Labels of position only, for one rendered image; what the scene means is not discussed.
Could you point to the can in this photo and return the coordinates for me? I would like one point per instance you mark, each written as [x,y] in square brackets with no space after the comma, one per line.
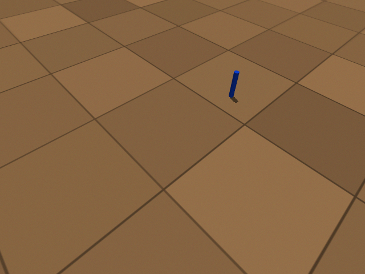
[234,82]

